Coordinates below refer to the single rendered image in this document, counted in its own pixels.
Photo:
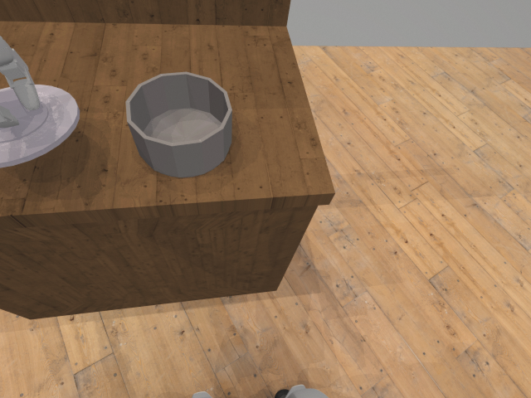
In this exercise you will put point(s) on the table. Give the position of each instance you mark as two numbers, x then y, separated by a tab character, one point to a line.
90	226

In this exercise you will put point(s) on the pot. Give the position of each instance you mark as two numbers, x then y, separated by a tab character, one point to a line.
181	123

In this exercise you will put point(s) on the robot left hand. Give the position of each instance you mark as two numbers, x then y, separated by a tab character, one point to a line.
14	67

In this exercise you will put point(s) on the knob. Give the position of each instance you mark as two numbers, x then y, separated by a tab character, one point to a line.
9	100

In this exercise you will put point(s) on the lid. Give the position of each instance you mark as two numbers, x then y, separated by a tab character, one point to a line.
41	129

